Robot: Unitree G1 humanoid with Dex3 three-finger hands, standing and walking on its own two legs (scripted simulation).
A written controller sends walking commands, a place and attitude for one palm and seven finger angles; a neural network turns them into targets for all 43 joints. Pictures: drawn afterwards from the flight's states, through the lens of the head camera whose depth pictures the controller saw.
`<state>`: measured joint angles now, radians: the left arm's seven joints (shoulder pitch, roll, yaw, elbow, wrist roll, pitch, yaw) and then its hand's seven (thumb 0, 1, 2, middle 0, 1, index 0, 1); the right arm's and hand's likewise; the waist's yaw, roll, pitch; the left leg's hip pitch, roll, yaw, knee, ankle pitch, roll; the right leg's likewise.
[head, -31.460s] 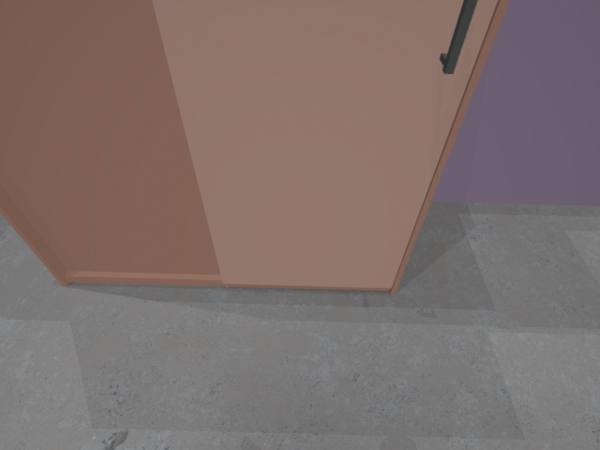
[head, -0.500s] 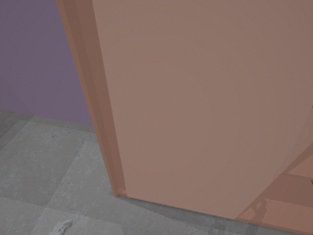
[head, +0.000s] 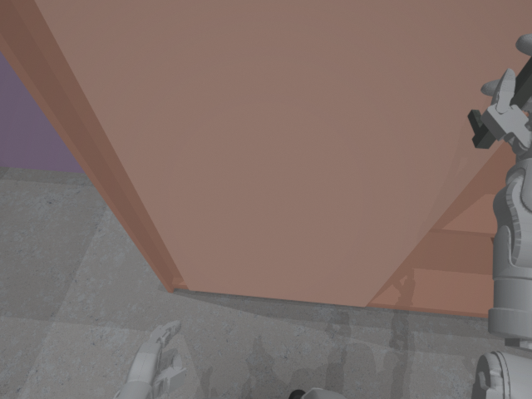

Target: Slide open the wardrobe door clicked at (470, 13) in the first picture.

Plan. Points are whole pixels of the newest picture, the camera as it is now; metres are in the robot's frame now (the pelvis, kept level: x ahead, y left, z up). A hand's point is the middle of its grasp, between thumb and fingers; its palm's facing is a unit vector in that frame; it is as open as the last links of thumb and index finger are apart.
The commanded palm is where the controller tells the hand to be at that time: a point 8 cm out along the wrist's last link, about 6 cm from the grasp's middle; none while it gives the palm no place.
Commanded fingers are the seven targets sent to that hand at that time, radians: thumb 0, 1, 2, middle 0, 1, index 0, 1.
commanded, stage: stop walking and hold the door there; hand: right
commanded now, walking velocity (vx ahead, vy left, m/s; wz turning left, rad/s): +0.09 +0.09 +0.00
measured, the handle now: out of the picture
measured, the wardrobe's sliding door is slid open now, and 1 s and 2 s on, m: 0.56 0.55 0.55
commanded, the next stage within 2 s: loosen the grip on the handle in 0.56 s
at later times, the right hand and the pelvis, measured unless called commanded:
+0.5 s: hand (496, 110) +0.40 -0.25 +0.23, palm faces +0.36 +0.92 -0.13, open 6.1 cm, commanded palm +0.37 -0.28 +0.20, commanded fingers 0.00 -0.90 -0.90 0.45 1.40 0.45 1.40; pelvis -0.01 -0.02 +0.00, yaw +2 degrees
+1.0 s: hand (509, 108) +0.40 -0.26 +0.24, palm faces +0.39 +0.91 -0.13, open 12.2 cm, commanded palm +0.35 -0.29 +0.23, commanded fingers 0.00 0.55 -0.20 0.34 1.27 0.34 1.27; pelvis -0.02 -0.01 +0.00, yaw +1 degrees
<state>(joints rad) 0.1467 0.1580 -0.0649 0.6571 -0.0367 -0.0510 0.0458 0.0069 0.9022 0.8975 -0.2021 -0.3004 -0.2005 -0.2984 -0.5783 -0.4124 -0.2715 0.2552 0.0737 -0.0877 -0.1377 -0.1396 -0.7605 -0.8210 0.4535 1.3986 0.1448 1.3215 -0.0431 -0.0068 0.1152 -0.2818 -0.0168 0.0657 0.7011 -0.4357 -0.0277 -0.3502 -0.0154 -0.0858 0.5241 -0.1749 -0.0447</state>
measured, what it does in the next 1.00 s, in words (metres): steps on the spot: left foot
